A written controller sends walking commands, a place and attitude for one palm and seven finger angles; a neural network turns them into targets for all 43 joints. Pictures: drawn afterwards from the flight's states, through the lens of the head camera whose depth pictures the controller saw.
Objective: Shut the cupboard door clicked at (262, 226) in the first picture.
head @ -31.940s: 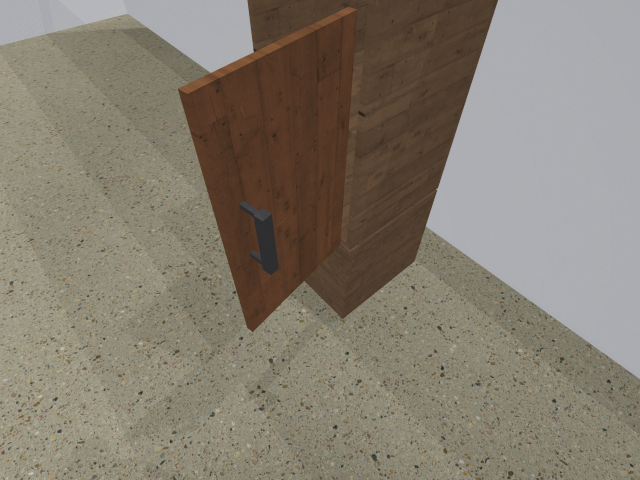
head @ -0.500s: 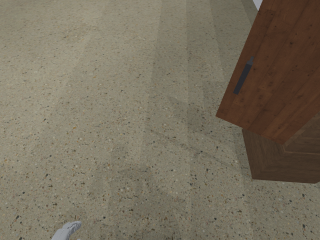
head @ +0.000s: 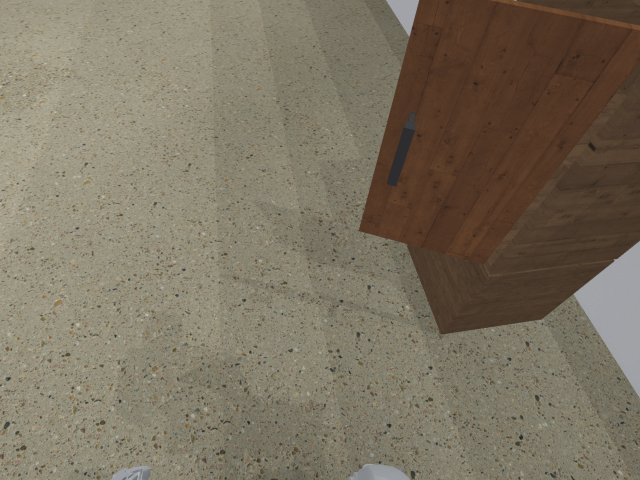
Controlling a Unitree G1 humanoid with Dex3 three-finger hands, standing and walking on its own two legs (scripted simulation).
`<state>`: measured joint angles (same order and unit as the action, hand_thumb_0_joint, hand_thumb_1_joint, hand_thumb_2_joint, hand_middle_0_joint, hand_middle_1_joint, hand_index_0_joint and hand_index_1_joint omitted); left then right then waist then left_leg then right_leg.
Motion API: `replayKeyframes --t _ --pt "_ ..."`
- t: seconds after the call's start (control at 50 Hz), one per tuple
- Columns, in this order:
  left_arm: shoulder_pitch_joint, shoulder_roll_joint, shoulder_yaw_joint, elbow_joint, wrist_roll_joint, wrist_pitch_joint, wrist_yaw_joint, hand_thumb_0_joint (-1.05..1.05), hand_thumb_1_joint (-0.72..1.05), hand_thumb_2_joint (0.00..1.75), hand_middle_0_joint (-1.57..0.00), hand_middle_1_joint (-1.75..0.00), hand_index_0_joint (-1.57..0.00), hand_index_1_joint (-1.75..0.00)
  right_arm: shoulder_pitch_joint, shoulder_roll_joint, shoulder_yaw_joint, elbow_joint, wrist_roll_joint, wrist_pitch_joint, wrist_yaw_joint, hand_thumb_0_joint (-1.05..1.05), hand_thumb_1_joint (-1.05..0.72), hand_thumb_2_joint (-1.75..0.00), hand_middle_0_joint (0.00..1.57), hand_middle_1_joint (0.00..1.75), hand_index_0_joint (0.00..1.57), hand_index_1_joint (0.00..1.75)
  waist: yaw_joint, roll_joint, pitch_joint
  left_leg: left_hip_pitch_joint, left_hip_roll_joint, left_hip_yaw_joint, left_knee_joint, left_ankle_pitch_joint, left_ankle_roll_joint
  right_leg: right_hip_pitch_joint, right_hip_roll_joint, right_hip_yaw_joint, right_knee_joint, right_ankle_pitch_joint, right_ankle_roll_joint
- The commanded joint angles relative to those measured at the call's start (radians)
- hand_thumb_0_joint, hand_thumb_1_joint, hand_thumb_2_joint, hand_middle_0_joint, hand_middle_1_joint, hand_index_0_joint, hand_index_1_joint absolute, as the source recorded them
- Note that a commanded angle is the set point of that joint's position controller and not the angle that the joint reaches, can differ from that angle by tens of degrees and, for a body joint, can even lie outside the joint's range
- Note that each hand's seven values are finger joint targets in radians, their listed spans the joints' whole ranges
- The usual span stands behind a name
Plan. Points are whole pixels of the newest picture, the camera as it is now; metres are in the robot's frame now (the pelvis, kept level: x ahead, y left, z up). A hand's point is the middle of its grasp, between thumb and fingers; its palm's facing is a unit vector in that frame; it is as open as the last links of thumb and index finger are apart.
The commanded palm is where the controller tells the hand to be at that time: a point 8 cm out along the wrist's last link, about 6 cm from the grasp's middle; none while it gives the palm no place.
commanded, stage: turn to face it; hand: left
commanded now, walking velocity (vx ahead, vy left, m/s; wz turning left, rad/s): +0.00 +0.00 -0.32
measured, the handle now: (401, 149) +0.71 -0.13 -0.03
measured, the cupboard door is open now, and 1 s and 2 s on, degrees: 64 64 64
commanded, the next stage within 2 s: take the last steps up to it in 0.16 s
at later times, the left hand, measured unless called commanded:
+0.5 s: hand out of the picture +0.11 +0.15 -0.17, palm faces -0.13 -0.98 -0.18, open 7.4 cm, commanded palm none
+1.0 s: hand (314, 356) +0.33 +0.02 -0.18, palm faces -0.33 -0.92 -0.21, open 7.4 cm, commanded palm none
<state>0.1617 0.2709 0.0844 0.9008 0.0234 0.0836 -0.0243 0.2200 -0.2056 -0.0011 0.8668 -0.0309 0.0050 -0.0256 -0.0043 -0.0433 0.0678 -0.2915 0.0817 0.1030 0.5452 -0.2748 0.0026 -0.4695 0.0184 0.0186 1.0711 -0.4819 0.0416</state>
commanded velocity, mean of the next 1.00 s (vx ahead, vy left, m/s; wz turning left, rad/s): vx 0.19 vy -0.10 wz -0.17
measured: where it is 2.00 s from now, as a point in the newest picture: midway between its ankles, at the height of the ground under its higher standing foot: (360, 474)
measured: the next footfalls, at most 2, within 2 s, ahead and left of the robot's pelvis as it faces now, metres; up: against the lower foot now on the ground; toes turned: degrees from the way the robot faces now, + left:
right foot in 0.20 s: +0.02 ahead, -0.14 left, +0.00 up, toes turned -8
left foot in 0.54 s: +0.10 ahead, +0.08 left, +0.00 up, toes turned -2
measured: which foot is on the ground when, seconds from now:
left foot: down 0.00-0.20, up 0.22-0.52, down 0.54-0.96, up 0.98-1.00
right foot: up 0.00-0.18, down 0.20-0.54, up 0.56-0.94, down 0.96-1.00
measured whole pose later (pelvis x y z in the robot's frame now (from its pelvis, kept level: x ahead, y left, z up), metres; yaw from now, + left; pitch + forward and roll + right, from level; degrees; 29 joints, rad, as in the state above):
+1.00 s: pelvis +0.16 -0.13 -0.02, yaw -16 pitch +0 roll +0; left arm 0.09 0.21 0.05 0.97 0.03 -0.03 -0.03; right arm 0.42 -0.19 -0.04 1.11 -0.01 0.01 -0.01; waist -0.06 0.01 0.11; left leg -0.17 0.19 0.10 0.86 -0.54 -0.05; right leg -0.42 -0.03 -0.10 0.63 -0.19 -0.03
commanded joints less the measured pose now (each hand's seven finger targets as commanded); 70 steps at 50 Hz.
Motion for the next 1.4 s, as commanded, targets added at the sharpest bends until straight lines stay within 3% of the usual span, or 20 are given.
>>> replayKeyframes --t 0.0,0.14,0.18,0.2,0.3,0.4,0.46,0.48,0.5,0.52,0.54,0.66,0.82,0.88,0.9,0.94,1.06,1.2,1.26,1.38 --pt "-0.03 0.03 0.007 -0.082 -0.007 -0.025 -0.008 0.0 0.9 0.9 -0.2 -0.3 -0.2 -0.3 0.053 -0.206 -0.068 -0.028 -0.004 -0.013 -0.019 0.0 -0.9 -0.9 0.2 0.3 0.2 0.3 -0.017 0.226 -0.135 0.212 0.241 -0.116 -0.171 0.529 0.131 -0.025 -0.036 -0.043 -0.076 0.004 0.008" --pt "0.042 0.035 -0.002 -0.047 -0.004 -0.045 0.002 0.0 0.9 0.9 -0.2 -0.3 -0.2 -0.3 0.051 -0.217 -0.085 0.016 0.007 0.006 -0.003 0.0 -0.9 -0.9 0.2 0.3 0.2 0.3 0.012 0.208 -0.139 0.068 0.219 -0.056 -0.044 0.365 0.066 0.317 -0.009 -0.097 -0.603 0.265 -0.035" --pt "0.132 0.186 0.025 -0.012 0.01 -0.067 0.022 0.0 0.9 0.9 -0.2 -0.3 -0.2 -0.3 0.004 -0.112 -0.067 -0.027 0.022 0.006 0.007 0.0 -0.9 -0.9 0.2 0.3 0.2 0.3 0.054 -0.2 -0.133 -0.247 0.01 0.093 0.24 -0.222 -0.061 0.519 -0.342 0.311 -0.759 0.635 -0.166" --pt "0.165 0.217 0.021 -0.004 0.0 -0.068 0.026 0.0 0.9 0.9 -0.2 -0.3 -0.2 -0.3 -0.032 -0.12 -0.059 -0.04 0.022 0.019 0.002 0.0 -0.9 -0.9 0.2 0.3 0.2 0.3 0.08 -0.162 -0.129 -0.253 -0.013 -0.017 0.416 -0.369 -0.06 0.427 -0.425 0.345 -0.753 0.716 -0.267" --pt "0.019 0.102 0.005 -0.023 0.0 -0.074 0.038 0.0 0.9 0.9 -0.2 -0.3 -0.2 -0.3 0.023 -0.114 -0.06 0.03 0.006 0.021 0.007 0.0 -0.9 -0.9 0.2 0.3 0.2 0.3 -0.008 -0.136 -0.102 -0.266 0.007 -0.058 0.54 -0.165 -0.078 0.366 -0.244 0.155 -0.763 0.511 -0.24" --pt "0.054 0.123 0.016 0.006 0.008 -0.081 0.022 0.0 0.9 0.9 -0.2 -0.3 -0.2 -0.3 -0.019 -0.096 -0.06 0.014 0.002 -0.003 0.018 0.0 -0.9 -0.9 0.2 0.3 0.2 0.3 0.018 -0.119 -0.035 -0.157 -0.011 -0.004 0.241 -0.167 -0.063 0.272 -0.237 0.21 -0.826 0.142 -0.259" --pt "0.024 0.114 0.018 0.014 0.001 -0.077 0.011 0.0 0.9 0.9 -0.2 -0.3 -0.2 -0.3 0.111 -0.09 -0.058 0.052 -0.001 -0.025 0.008 0.0 -0.9 -0.9 0.2 0.3 0.2 0.3 -0.045 -0.091 -0.048 0.084 -0.045 0.043 -0.016 -0.025 -0.051 0.166 -0.173 0.185 -0.746 0.054 -0.214" --pt "0.014 0.077 0.011 0.01 -0.006 -0.076 0.008 0.0 0.9 0.9 -0.2 -0.3 -0.2 -0.3 0.193 -0.119 -0.063 0.081 -0.002 -0.037 0.0 0.0 -0.9 -0.9 0.2 0.3 0.2 0.3 -0.084 -0.005 -0.067 0.253 -0.008 -0.008 -0.137 -0.011 -0.041 0.048 -0.127 0.155 -0.624 0.027 -0.174" --pt "0.033 -0.003 -0.004 -0.01 -0.012 -0.071 -0.003 0.0 0.9 0.9 -0.2 -0.3 -0.2 -0.3 0.273 -0.222 -0.085 0.104 -0.018 -0.044 -0.008 0.0 -0.9 -0.9 0.2 0.3 0.2 0.3 -0.107 0.296 -0.067 0.367 0.235 -0.352 -0.273 -0.226 0.027 -0.147 0.002 0.045 -0.357 -0.034 -0.106" --pt "-0.022 0.008 -0.01 -0.057 -0.002 -0.075 -0.009 0.0 0.9 0.9 -0.2 -0.3 -0.2 -0.3 0.345 -0.294 -0.092 0.103 -0.023 -0.044 -0.02 0.0 -0.9 -0.9 0.2 0.3 0.2 0.3 -0.137 0.347 -0.051 0.356 0.446 -0.618 -0.383 -0.332 0.129 -0.258 0.02 -0.014 -0.123 -0.11 -0.078" --pt "-0.082 0.048 -0.003 -0.069 0.015 -0.072 -0.014 0.0 0.9 0.9 -0.2 -0.3 -0.2 -0.3 0.324 -0.284 -0.09 0.104 -0.016 -0.047 -0.024 0.0 -0.9 -0.9 0.2 0.3 0.2 0.3 -0.125 0.257 -0.021 0.283 0.47 -0.649 -0.403 -0.326 0.162 -0.285 -0.041 0.051 0.012 -0.056 -0.077" --pt "-0.018 -0.007 -0.002 0.006 0.01 -0.058 -0.037 0.0 0.9 0.9 -0.2 -0.3 -0.2 -0.3 0.214 -0.156 -0.052 0.101 -0.007 -0.07 -0.024 0.0 -0.9 -0.9 0.2 0.3 0.2 0.3 -0.033 0.199 0.013 0.222 0.262 -0.106 -0.329 0.269 0.073 -0.22 -0.077 -0.006 0.055 0.229 -0.029" --pt "-0.122 -0.02 -0.021 -0.006 0.004 -0.069 -0.037 0.0 0.9 0.9 -0.2 -0.3 -0.2 -0.3 0.235 -0.171 -0.074 0.153 -0.011 -0.055 -0.006 0.0 -0.9 -0.9 0.2 0.3 0.2 0.3 -0.053 0.246 0.025 0.198 0.258 0.023 -0.28 0.335 0.081 -0.036 -0.066 -0.114 -0.371 0.294 -0.044" --pt "0.035 0.014 -0.009 0.045 0.004 -0.086 -0.028 0.0 0.9 0.9 -0.2 -0.3 -0.2 -0.3 0.192 -0.188 -0.081 0.158 -0.002 -0.046 -0.003 0.0 -0.9 -0.9 0.2 0.3 0.2 0.3 0.028 0.199 -0.056 0.155 0.232 0.054 -0.107 0.453 0.049 0.247 -0.01 -0.158 -0.518 0.317 -0.072" --pt "0.189 0.06 0.005 0.094 0.006 -0.1 -0.02 0.0 0.9 0.9 -0.2 -0.3 -0.2 -0.3 0.176 -0.175 -0.08 0.157 0.006 -0.047 0.003 0.0 -0.9 -0.9 0.2 0.3 0.2 0.3 0.1 0.125 -0.14 0.092 0.175 0.095 0.078 0.43 0.014 0.452 -0.017 -0.124 -0.584 0.341 -0.089" --pt "0.355 0.21 0.031 0.151 -0.001 -0.115 0.01 0.0 0.9 0.9 -0.2 -0.3 -0.2 -0.3 0.178 -0.044 -0.056 0.106 0.03 -0.04 0.009 0.0 -0.9 -0.9 0.2 0.3 0.2 0.3 0.128 -0.233 -0.234 -0.25 -0.04 0.043 0.619 -0.393 -0.017 0.65 -0.408 0.375 -0.77 0.405 -0.238" --pt "0.025 0.016 -0.023 0.082 0.001 -0.125 0.042 0.0 0.9 0.9 -0.2 -0.3 -0.2 -0.3 0.188 -0.009 -0.048 0.156 0.001 -0.011 0.013 0.0 -0.9 -0.9 0.2 0.3 0.2 0.3 -0.041 -0.068 -0.101 -0.145 0.052 -0.057 0.517 -0.143 -0.024 0.226 -0.274 0.042 -0.826 0.414 -0.235" --pt "0.044 -0.013 -0.045 0.127 -0.018 -0.129 0.054 0.0 0.9 0.9 -0.2 -0.3 -0.2 -0.3 0.162 0.012 -0.015 0.175 0.015 -0.019 0.006 0.0 -0.9 -0.9 0.2 0.3 0.2 0.3 -0.045 0.007 -0.122 0.146 0.008 -0.071 -0.108 0.266 -0.04 0.224 -0.213 -0.002 -0.691 0.636 -0.163" --pt "0.11 -0.032 -0.05 0.12 -0.016 -0.1 0.071 0.0 0.9 0.9 -0.2 -0.3 -0.2 -0.3 0.073 -0.088 -0.029 0.145 0.018 -0.023 -0.01 0.0 -0.9 -0.9 0.2 0.3 0.2 0.3 0.004 0.13 -0.082 0.138 0.165 -0.172 -0.105 0.739 0.058 0.247 -0.118 -0.022 -0.645 0.459 -0.058" --pt "0.125 0.024 -0.027 0.085 -0.009 -0.07 0.069 0.0 0.9 0.9 -0.2 -0.3 -0.2 -0.3 0.007 -0.144 -0.065 0.091 0.017 0.017 -0.023 0.0 -0.9 -0.9 0.2 0.3 0.2 0.3 0.007 0.169 -0.146 0.214 0.185 -0.172 -0.081 0.846 0.103 0.225 -0.09 -0.038 -0.497 0.378 -0.052"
